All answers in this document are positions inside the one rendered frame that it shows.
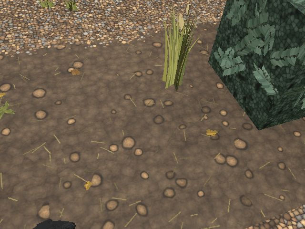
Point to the robot left hand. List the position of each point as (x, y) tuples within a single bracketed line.
[(56, 224)]

